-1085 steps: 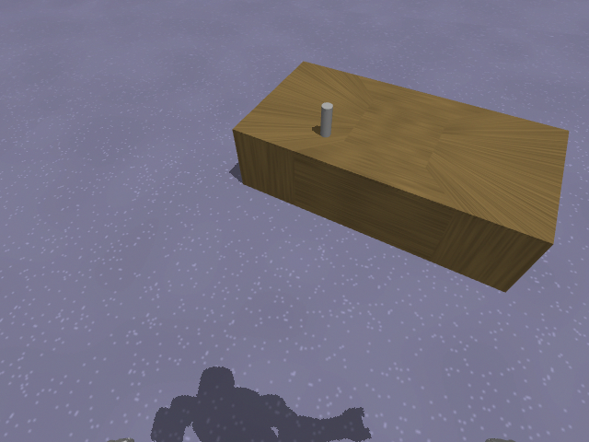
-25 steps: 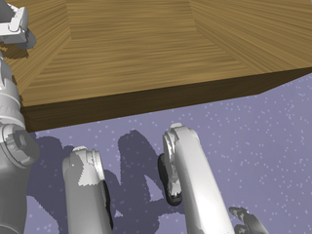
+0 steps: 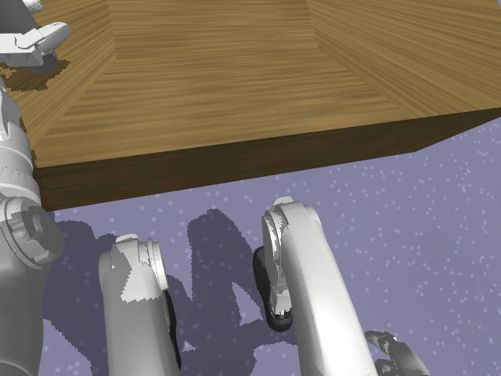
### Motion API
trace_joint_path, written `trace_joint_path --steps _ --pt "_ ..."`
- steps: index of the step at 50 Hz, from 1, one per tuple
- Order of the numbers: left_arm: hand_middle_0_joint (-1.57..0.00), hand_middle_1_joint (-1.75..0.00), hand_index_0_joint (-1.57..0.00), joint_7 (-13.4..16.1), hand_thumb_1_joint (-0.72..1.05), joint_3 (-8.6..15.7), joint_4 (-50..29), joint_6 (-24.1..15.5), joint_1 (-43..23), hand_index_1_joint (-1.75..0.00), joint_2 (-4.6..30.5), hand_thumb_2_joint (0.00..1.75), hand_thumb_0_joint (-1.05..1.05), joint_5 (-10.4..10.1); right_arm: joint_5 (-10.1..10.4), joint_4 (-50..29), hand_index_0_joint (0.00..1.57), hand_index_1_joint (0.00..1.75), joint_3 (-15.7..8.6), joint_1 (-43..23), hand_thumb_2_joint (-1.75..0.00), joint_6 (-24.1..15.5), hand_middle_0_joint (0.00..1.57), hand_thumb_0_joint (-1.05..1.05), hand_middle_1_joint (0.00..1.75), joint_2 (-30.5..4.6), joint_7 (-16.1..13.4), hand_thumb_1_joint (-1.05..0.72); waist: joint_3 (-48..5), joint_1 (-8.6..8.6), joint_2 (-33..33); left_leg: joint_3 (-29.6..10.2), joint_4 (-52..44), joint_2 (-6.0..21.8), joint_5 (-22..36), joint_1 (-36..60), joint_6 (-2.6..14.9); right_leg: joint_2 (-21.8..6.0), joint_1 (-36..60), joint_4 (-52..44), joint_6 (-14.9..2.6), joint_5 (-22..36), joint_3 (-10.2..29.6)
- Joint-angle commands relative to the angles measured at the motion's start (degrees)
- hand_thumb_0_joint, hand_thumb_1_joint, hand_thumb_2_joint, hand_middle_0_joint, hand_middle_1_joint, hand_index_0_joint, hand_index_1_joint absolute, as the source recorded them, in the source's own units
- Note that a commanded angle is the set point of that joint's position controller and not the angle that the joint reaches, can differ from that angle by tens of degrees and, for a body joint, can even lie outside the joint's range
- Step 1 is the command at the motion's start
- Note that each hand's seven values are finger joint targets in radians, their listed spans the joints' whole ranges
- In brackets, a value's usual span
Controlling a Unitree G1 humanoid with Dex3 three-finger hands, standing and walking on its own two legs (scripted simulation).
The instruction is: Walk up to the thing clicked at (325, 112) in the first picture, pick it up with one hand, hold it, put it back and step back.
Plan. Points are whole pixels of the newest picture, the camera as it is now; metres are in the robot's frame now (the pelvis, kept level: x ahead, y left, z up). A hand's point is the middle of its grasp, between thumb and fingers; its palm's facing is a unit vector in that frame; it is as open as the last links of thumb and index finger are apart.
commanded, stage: open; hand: left
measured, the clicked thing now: (16, 27) +0.58 +0.21 +0.01
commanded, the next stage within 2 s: withdraw in 0.18 s
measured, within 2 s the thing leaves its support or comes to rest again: neither
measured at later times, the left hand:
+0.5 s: hand out of the picture +0.59 +0.22 +0.03, palm faces +0.20 -0.98 -0.03, open 16.6 cm
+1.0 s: hand out of the picture +0.57 +0.31 +0.17, palm faces +0.31 -0.91 -0.29, open 17.4 cm
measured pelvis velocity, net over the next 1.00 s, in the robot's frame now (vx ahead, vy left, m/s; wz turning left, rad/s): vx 0.02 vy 0.00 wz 0.01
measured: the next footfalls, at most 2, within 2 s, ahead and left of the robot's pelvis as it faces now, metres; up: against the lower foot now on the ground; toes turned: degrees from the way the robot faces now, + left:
none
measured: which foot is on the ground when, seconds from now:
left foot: down 0.00-1.00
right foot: down 0.00-1.00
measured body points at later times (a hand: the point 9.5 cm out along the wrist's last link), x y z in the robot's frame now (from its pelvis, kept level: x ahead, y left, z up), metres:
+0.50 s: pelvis +0.00 +0.00 +0.01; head +0.24 +0.04 +0.39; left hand +0.57 +0.27 +0.04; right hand +0.02 -0.27 -0.10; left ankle +0.08 +0.13 -0.36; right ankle +0.12 -0.14 -0.36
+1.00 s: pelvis +0.02 +0.00 +0.15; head +0.23 +0.04 +0.54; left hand +0.55 +0.36 +0.19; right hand +0.06 -0.27 +0.04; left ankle +0.08 +0.13 -0.36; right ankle +0.11 -0.14 -0.36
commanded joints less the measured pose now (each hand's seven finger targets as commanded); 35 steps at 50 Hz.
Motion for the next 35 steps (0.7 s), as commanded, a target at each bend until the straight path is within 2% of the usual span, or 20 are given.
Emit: trace_joint_path --steps 1,4,6,8,10,11,12,13,14,15,16,20,22,24,28,29,30,32,34,35 --pt "-0.69 -0.52 -0.67 0.36 -0.32 -0.22 -14.65 -4.27 -26.45 -0.53 12.71 0.35 0.00 -0.31 -0.34 -0.01 0.20 0.30 -4.59 13.29 -0.90 0.10 0.20 0.00 0.30 -12.87 -1.02 -0.92 -41.82 -1.67 14.35 4.52 -15.60 0.18 9.09 25.54 2.67 0.93 25.15 -11.62 -4.64 8.43 -4.64" --pt "-0.59 -0.43 -0.57 0.77 -0.37 0.50 -12.99 -3.97 -24.33 -0.45 12.76 0.30 0.00 -0.35 -0.25 -0.20 0.20 0.30 -4.47 12.84 -0.90 -0.10 0.20 0.00 0.30 -12.47 -0.87 -0.93 -41.51 -0.99 13.35 4.98 -15.58 0.03 8.85 23.94 2.87 1.00 26.39 -11.43 -4.57 8.15 -4.55" --pt "-0.54 -0.38 -0.51 0.61 -0.38 -1.17 -9.76 -3.77 -22.83 -0.39 9.90 0.26 0.00 -0.41 -0.25 -0.06 0.20 0.30 -4.40 12.59 -0.90 -0.10 0.20 0.00 0.30 -12.60 -0.94 -0.93 -38.33 -2.20 11.65 4.51 -15.92 0.12 6.75 22.61 2.98 1.03 24.28 -12.29 -4.48 6.43 -4.76" --pt "-0.47 -0.32 -0.45 0.86 -0.40 1.02 -15.16 -4.53 -25.41 -0.34 14.38 0.23 0.00 -0.12 -0.32 0.08 0.20 0.30 -4.70 13.11 -0.90 0.14 0.20 0.00 0.30 -13.15 -1.14 -0.93 -42.50 -0.55 15.50 4.55 -16.12 0.14 10.30 26.78 2.52 0.79 24.96 -11.49 -4.77 9.25 -4.57" --pt "-0.41 -0.27 -0.39 0.51 -0.43 -0.37 -13.58 -4.02 -24.16 -0.29 11.79 0.19 0.00 -0.03 -0.34 -0.02 0.20 0.30 -4.77 13.23 -0.90 0.15 0.20 0.00 0.30 -12.83 -0.97 -0.93 -43.30 -1.38 14.51 4.62 -15.62 0.11 11.45 26.69 2.59 0.81 26.41 -11.29 -4.69 10.39 -4.61" --pt "-0.38 -0.24 -0.36 0.19 -0.45 -1.51 -9.19 -3.36 -21.30 -0.26 8.60 0.17 0.00 -0.33 -0.17 -0.15 0.20 0.30 -4.66 13.12 -0.90 0.10 0.20 0.00 0.30 -12.87 -0.93 -0.93 -41.13 -1.98 13.00 4.36 -15.68 0.12 12.19 26.50 2.54 0.67 25.28 -11.42 -4.67 10.83 -4.74" --pt "-0.37 -0.22 -0.34 0.38 -0.47 -0.63 -14.70 -4.08 -24.94 -0.24 11.24 0.15 0.00 -0.52 -0.20 0.25 0.20 0.30 -4.80 13.36 -0.91 0.00 0.20 0.00 0.30 -12.76 -0.96 -0.93 -41.02 -1.64 13.61 4.51 -15.63 0.20 10.70 24.58 2.70 0.92 25.10 -11.36 -4.68 9.72 -4.60" --pt "-0.35 -0.21 -0.32 0.53 -0.49 0.87 -14.05 -4.14 -24.37 -0.24 12.97 0.15 0.00 -0.53 -0.24 0.36 0.20 0.30 -4.84 13.69 -0.90 0.12 0.20 0.00 0.30 -12.97 -1.13 -0.93 -42.30 -1.09 13.69 4.59 -15.51 0.14 11.39 25.79 2.73 0.87 25.82 -11.58 -4.64 10.37 -4.44" --pt "-0.34 -0.19 -0.31 0.56 -0.50 0.63 -14.37 -4.08 -23.97 -0.21 13.10 0.12 0.00 -0.34 -0.20 0.19 0.20 0.30 -4.91 13.33 -0.90 0.09 0.20 0.00 0.30 -12.74 -1.17 -0.93 -42.72 -0.63 14.55 4.79 -15.61 0.11 11.57 26.41 2.66 0.90 25.99 -11.54 -4.72 10.46 -4.32" --pt "-0.26 -0.19 -0.23 0.27 -0.57 -0.95 -12.27 -3.92 -23.52 -0.20 10.36 0.14 0.00 -0.32 -0.30 0.43 0.20 0.30 -4.80 13.73 -0.90 0.03 0.20 0.00 0.30 -12.73 -1.06 -0.92 -41.86 -1.63 14.27 4.58 -15.60 0.17 12.52 26.62 2.46 0.80 25.79 -11.13 -4.79 11.22 -4.61" --pt "-0.20 -0.18 -0.18 0.03 -0.60 -0.75 -11.93 -3.98 -23.20 -0.19 10.86 0.13 0.00 -0.37 -0.21 0.20 0.20 0.30 -4.82 13.09 -0.90 0.03 0.20 0.00 0.30 -12.66 -1.04 -0.92 -41.04 -1.76 13.01 4.60 -15.31 0.15 10.57 24.84 2.78 0.88 25.70 -11.47 -4.63 9.70 -4.46" --pt "-0.15 -0.14 -0.13 -0.44 -0.61 2.15 -19.30 -4.09 -25.76 -0.16 17.26 0.12 0.00 0.10 0.00 -0.01 0.20 0.30 -5.25 13.98 -0.90 0.52 0.20 0.00 0.30 -13.19 -1.29 -0.92 -47.41 0.77 17.32 4.83 -16.33 0.24 14.99 30.85 2.28 0.70 27.59 -10.95 -5.02 12.69 -4.14" --pt "-0.14 -0.13 -0.12 -0.97 -0.61 1.58 -17.36 -2.72 -24.31 -0.15 15.51 0.11 0.00 -0.56 0.49 -0.66 0.20 0.30 -5.56 13.71 -0.91 0.67 0.20 0.00 0.30 -13.40 -1.43 -0.92 -46.98 0.45 17.44 4.57 -17.43 0.19 14.80 31.63 2.17 0.41 27.60 -11.61 -5.15 12.07 -3.97" --pt "-0.12 -0.12 -0.10 -0.63 -0.61 4.27 -21.30 -1.81 -25.96 -0.14 20.28 0.12 0.00 -0.60 0.99 -0.92 0.20 0.30 -6.11 13.92 -0.91 0.94 0.20 0.00 0.30 -13.43 -1.99 -0.92 -47.69 1.39 17.01 4.88 -18.70 0.30 12.55 31.47 2.50 0.38 28.70 -13.17 -4.92 10.50 -3.42" --pt "-0.10 -0.11 -0.08 -2.10 -0.61 2.54 -23.01 1.16 -27.11 -0.13 20.37 0.11 0.00 -0.90 1.99 -1.57 0.20 0.30 -6.73 14.87 -0.91 1.26 0.20 0.00 0.30 -12.94 -2.97 -0.92 -50.11 0.15 16.83 4.44 -22.12 0.50 11.07 34.67 2.68 0.35 32.19 -16.55 -4.91 9.65 -3.05" --pt "-0.10 -0.09 -0.07 -2.26 -0.61 3.84 -24.44 2.21 -26.61 -0.11 22.99 0.10 0.00 -1.03 2.30 -1.62 0.20 0.30 -6.96 15.38 -0.91 1.30 0.20 0.00 0.30 -13.08 -3.39 -0.92 -50.94 1.04 15.93 4.85 -22.58 0.52 11.54 35.01 2.91 0.57 34.12 -17.96 -4.80 10.10 -2.65" --pt "-0.10 -0.09 -0.09 -2.57 -0.61 4.41 -22.80 3.38 -25.81 -0.11 24.06 0.09 0.00 -1.23 2.62 -1.56 0.20 0.30 -6.83 15.73 -0.90 1.40 0.20 0.00 0.30 -12.99 -3.75 -0.92 -50.10 0.72 14.77 4.94 -23.33 0.45 11.59 34.32 3.17 0.55 36.00 -19.44 -4.64 10.41 -2.32" --pt "-0.09 -0.09 -0.08 -4.35 -0.61 1.17 -17.26 5.84 -22.93 -0.10 18.81 0.09 0.00 -2.38 3.21 -1.59 0.20 0.30 -6.44 14.64 -0.90 1.02 0.20 0.00 0.30 -12.47 -4.14 -0.91 -45.10 -0.12 12.30 4.47 -25.53 0.69 9.00 33.91 3.39 0.61 34.82 -22.12 -4.67 8.19 -2.25" --pt "-0.07 -0.08 -0.07 -5.60 -0.61 -0.01 -11.39 7.48 -20.12 -0.08 18.63 0.07 0.00 -2.35 3.64 -1.07 0.20 0.30 -6.19 14.21 -0.90 0.57 0.20 0.00 0.30 -12.50 -4.60 -0.91 -38.64 -0.69 9.95 4.58 -26.73 0.97 6.62 31.42 3.84 0.81 34.02 -24.56 -4.46 6.24 -2.23" --pt "-0.08 -0.08 -0.08 -5.80 -0.61 1.39 -11.10 7.59 -19.43 -0.09 20.59 0.07 0.00 -2.51 3.71 -0.45 0.20 0.30 -6.18 14.49 -0.90 0.44 0.20 0.00 0.30 -12.54 -4.82 -0.90 -37.10 0.01 8.10 4.77 -26.67 1.10 6.24 30.15 4.09 0.96 34.50 -25.47 -4.30 5.95 -2.06"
